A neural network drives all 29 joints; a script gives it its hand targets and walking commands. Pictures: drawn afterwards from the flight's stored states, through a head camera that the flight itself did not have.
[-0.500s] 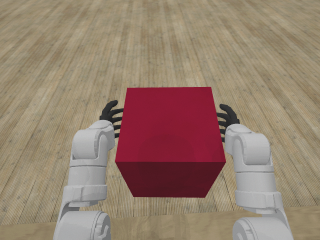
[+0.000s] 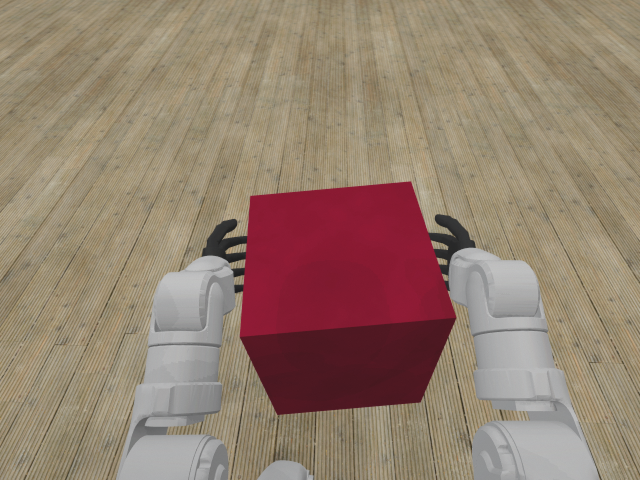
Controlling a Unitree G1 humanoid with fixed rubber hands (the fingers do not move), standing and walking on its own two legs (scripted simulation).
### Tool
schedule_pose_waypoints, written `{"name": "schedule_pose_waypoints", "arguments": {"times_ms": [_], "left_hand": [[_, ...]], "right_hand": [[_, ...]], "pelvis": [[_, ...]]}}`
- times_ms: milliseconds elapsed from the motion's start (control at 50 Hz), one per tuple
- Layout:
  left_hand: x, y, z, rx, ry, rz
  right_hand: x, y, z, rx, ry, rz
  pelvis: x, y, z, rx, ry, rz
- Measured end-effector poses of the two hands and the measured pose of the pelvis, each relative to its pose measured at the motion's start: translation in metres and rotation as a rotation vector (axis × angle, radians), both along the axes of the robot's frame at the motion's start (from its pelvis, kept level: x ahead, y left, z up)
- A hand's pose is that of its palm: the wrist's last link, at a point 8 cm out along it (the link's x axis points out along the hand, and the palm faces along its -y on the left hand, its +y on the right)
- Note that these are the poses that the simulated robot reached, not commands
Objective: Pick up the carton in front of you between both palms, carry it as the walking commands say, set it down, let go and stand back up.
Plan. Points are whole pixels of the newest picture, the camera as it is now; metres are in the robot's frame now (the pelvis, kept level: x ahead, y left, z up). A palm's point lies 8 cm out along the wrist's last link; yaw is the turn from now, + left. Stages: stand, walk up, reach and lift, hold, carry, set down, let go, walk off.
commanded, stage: carry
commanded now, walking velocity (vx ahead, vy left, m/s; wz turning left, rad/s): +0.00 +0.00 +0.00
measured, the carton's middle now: (340, 305) +0.35 +0.03 +0.02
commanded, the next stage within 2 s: none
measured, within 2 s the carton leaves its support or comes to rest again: neither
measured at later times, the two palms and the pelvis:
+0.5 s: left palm (285, 181) +0.71 +0.16 -0.06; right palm (426, 198) +0.68 -0.14 -0.06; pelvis +0.34 +0.04 -0.11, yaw +0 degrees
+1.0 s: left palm (270, 127) +0.79 +0.20 +0.01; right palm (408, 133) +0.81 -0.10 +0.01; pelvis +0.45 +0.03 -0.11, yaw +2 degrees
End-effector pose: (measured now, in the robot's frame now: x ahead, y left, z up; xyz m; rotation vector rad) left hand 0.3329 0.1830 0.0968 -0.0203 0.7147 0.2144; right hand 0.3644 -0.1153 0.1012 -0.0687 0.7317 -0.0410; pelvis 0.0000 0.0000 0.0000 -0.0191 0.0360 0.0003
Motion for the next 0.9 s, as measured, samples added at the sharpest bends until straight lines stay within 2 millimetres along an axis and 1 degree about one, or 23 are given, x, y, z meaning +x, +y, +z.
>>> {"name": "schedule_pose_waypoints", "arguments": {"times_ms": [60, 120, 160, 200, 260, 280, 300, 340, 380, 420, 460, 500, 540, 580, 640, 680, 740, 820, 900], "left_hand": [[0.035, 0.007, -0.025, -0.007, 0.068, 0.02], [0.081, 0.011, -0.039, 0.005, 0.079, 0.021], [0.117, 0.013, -0.044, 0.016, 0.059, 0.012], [0.158, 0.015, -0.048, 0.024, 0.021, -0.002], [0.224, 0.016, -0.06, 0.016, -0.052, -0.032], [0.247, 0.015, -0.067, 0.009, -0.076, -0.046], [0.268, 0.014, -0.075, -0.002, -0.088, -0.058], [0.304, 0.008, -0.095, -0.01, -0.07, -0.087], [0.328, -0.001, -0.117, -0.013, -0.014, -0.117], [0.345, -0.01, -0.137, -0.024, 0.042, -0.139], [0.36, -0.018, -0.151, -0.04, 0.076, -0.148], [0.373, -0.024, -0.159, -0.053, 0.079, -0.146], [0.387, -0.026, -0.161, -0.054, 0.061, -0.138], [0.401, -0.027, -0.158, -0.047, 0.029, -0.123], [0.42, -0.024, -0.147, -0.019, -0.021, -0.097], [0.43, -0.02, -0.138, -0.009, -0.039, -0.079], [0.44, -0.009, -0.122, -0.012, -0.06, -0.049], [0.451, 0.006, -0.103, -0.011, -0.077, -0.031], [0.458, 0.016, -0.092, -0.006, -0.05, -0.033]], "right_hand": [[0.038, 0.008, -0.03, 0.006, 0.069, 0.006], [0.08, 0.012, -0.051, 0.026, 0.079, -0.001], [0.112, 0.013, -0.062, 0.043, 0.06, -0.014], [0.146, 0.015, -0.071, 0.054, 0.023, -0.029], [0.201, 0.015, -0.082, 0.044, -0.051, -0.056], [0.22, 0.014, -0.086, 0.031, -0.075, -0.066], [0.238, 0.013, -0.091, 0.014, -0.088, -0.073], [0.266, 0.007, -0.107, -0.008, -0.071, -0.094], [0.282, -0.002, -0.127, -0.01, -0.014, -0.124], [0.291, -0.011, -0.146, -0.004, 0.044, -0.16], [0.299, -0.018, -0.157, 0.0, 0.077, -0.191], [0.312, -0.024, -0.163, 0.011, 0.08, -0.211], [0.328, -0.027, -0.165, 0.026, 0.061, -0.218], [0.347, -0.028, -0.164, 0.043, 0.03, -0.211], [0.377, -0.026, -0.158, 0.063, -0.018, -0.177], [0.394, -0.021, -0.149, 0.06, -0.035, -0.147], [0.416, -0.011, -0.129, 0.042, -0.057, -0.103], [0.435, 0.005, -0.105, 0.017, -0.075, -0.068], [0.441, 0.014, -0.095, -0.003, -0.05, -0.053]], "pelvis": [[0.04, -0.001, -0.006, 0.005, 0.013, 0.003], [0.082, 0.004, -0.016, 0.009, 0.025, -0.008], [0.113, 0.009, -0.027, 0.008, 0.028, -0.015], [0.148, 0.015, -0.042, 0.002, 0.027, -0.02], [0.21, 0.025, -0.074, -0.029, 0.005, -0.018], [0.232, 0.028, -0.087, -0.029, 0.0, -0.015], [0.248, 0.029, -0.097, -0.011, 0.008, -0.008], [0.27, 0.033, -0.11, 0.003, 0.031, 0.0], [0.287, 0.037, -0.114, 0.006, 0.049, 0.003], [0.304, 0.041, -0.114, 0.01, 0.058, -0.003], [0.32, 0.042, -0.113, 0.013, 0.061, -0.007], [0.336, 0.041, -0.113, 0.016, 0.063, -0.007], [0.352, 0.039, -0.115, 0.019, 0.064, -0.006], [0.369, 0.036, -0.118, 0.024, 0.061, -0.003], [0.393, 0.031, -0.122, 0.01, 0.057, -0.003], [0.404, 0.029, -0.121, 0.007, 0.058, -0.005], [0.419, 0.026, -0.117, 0.015, 0.062, -0.004], [0.436, 0.027, -0.114, 0.022, 0.058, 0.007], [0.448, 0.029, -0.111, 0.019, 0.047, 0.019]]}}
